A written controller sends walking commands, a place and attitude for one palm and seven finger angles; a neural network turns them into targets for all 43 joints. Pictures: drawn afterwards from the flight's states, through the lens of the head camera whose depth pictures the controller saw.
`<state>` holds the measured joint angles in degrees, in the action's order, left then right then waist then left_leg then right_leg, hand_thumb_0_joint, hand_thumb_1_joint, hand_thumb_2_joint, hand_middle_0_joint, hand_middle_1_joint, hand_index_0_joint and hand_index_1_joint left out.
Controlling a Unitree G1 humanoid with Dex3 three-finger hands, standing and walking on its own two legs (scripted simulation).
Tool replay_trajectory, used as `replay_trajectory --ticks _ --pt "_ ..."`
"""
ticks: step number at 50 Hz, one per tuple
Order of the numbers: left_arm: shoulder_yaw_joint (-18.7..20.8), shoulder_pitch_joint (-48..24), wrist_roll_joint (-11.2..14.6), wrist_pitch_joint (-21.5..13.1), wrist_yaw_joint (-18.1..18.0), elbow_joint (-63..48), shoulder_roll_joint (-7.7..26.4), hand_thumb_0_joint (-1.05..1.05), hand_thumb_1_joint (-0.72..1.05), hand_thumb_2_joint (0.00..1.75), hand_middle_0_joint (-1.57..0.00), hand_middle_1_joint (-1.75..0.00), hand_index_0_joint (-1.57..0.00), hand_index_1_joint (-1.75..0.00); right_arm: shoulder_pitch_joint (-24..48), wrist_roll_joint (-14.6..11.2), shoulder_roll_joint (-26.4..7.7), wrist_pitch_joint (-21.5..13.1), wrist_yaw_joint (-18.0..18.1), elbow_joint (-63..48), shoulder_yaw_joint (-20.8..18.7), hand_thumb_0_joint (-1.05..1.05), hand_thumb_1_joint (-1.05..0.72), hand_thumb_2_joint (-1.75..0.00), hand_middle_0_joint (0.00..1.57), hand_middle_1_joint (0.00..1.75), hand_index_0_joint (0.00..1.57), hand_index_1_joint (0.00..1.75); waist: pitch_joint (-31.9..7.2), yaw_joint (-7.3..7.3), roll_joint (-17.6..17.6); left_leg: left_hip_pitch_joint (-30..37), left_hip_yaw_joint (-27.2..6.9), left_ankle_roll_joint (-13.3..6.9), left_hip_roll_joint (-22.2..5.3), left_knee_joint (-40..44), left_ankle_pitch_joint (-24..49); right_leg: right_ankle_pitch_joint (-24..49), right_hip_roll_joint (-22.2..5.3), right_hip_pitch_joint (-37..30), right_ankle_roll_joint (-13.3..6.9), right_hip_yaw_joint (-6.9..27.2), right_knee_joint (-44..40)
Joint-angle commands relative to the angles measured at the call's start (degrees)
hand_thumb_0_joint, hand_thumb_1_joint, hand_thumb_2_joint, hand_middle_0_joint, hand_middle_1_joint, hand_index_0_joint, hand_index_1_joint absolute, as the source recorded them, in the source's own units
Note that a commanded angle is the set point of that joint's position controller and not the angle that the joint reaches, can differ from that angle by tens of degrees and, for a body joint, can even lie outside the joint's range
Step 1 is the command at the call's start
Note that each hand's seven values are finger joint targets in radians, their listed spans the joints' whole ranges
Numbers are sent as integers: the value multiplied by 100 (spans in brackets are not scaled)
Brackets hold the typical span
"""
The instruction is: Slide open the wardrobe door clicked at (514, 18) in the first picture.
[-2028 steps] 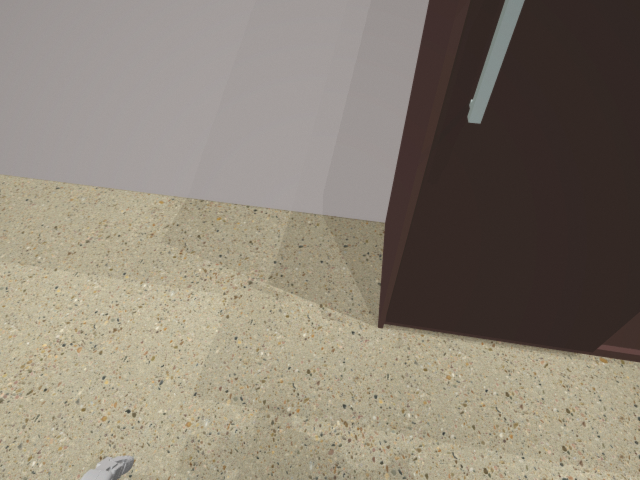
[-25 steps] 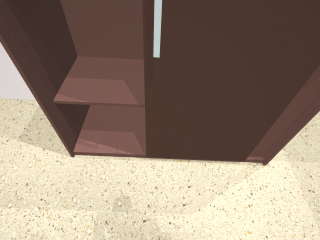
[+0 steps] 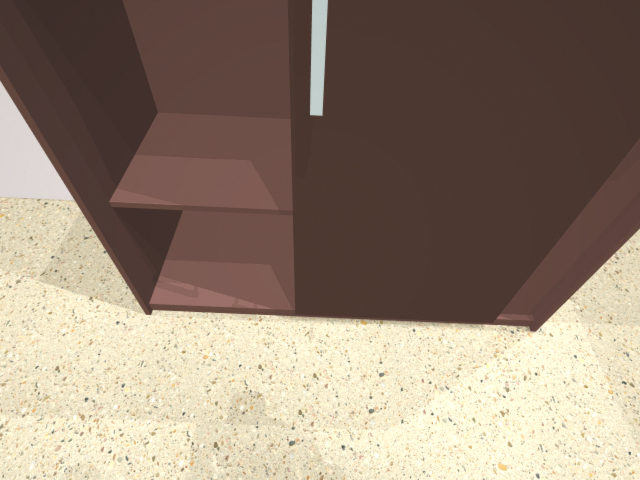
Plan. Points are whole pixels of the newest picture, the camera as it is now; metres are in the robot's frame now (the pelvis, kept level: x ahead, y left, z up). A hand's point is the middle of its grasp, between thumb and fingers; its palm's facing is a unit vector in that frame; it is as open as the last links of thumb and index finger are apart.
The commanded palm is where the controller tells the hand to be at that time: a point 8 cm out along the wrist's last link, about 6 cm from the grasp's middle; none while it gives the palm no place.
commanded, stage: stand and wait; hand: left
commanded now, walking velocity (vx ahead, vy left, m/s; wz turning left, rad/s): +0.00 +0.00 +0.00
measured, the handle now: (320, 6) +0.70 +0.05 +0.26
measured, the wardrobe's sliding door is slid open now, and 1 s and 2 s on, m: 0.51 0.51 0.51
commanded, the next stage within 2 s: none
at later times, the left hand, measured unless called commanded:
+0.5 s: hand out of the picture +0.01 +0.15 -0.18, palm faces +0.00 -0.99 -0.15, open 7.3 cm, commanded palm none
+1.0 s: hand out of the picture +0.00 +0.15 -0.18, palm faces +0.00 -0.99 -0.14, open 7.3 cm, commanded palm none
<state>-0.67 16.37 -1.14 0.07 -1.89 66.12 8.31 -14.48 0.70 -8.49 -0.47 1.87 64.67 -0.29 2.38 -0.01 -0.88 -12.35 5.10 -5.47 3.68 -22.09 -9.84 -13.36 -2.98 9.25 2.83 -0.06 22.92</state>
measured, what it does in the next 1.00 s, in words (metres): stands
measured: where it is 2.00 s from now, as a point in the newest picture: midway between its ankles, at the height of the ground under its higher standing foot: outside the picture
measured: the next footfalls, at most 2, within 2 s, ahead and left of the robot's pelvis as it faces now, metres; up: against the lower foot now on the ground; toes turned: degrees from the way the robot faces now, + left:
none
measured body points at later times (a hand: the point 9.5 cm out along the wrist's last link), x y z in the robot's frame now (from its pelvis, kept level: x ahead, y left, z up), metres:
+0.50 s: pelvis +0.01 -0.01 +0.00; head +0.03 +0.01 +0.45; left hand +0.01 +0.21 -0.17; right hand +0.01 -0.23 -0.16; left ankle +0.03 +0.06 -0.74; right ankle -0.01 -0.15 -0.74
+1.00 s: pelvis +0.02 +0.00 +0.00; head +0.04 +0.01 +0.45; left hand +0.00 +0.21 -0.17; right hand +0.02 -0.23 -0.15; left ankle +0.03 +0.06 -0.74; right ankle -0.01 -0.15 -0.74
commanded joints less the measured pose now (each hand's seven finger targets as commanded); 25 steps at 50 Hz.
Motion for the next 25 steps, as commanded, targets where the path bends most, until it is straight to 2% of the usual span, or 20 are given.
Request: replay_trajectory --ticks 1,7,15,22,25 --pt "84 429 18 -54 -11 -77 493 0 90 90 -20 -30 -20 -30 -366 18 -587 -42 42 -107 -71 0 -90 -90 20 30 20 30 93 53 86 240 -953 210 -967 584 94 234 -289 323 -320 233 -322" --pt "88 421 16 -51 -10 -92 521 0 90 90 -20 -30 -20 -30 -362 6 -603 -31 38 -99 -63 0 -90 -90 20 30 20 30 194 35 77 155 -949 222 -966 594 -43 144 -276 296 -329 224 -368" --pt "95 348 37 -67 -14 -98 494 0 90 90 -20 -30 -20 -30 -390 15 -574 -71 54 -47 -45 0 -90 -90 20 30 20 30 -31 46 136 356 -916 224 -971 469 551 408 -311 153 -328 237 -343" --pt "97 350 32 -58 -17 -88 503 0 90 90 -20 -30 -20 -30 -391 3 -581 -50 58 -29 -36 0 -90 -90 20 30 20 30 177 29 53 253 -924 230 -970 504 399 298 -291 168 -333 219 -403" --pt "94 322 39 -49 -11 -78 483 0 90 90 -20 -30 -20 -30 -384 20 -571 -56 64 -8 -28 0 -90 -90 20 30 20 30 145 39 160 283 -924 235 -983 529 438 336 -298 159 -331 225 -373"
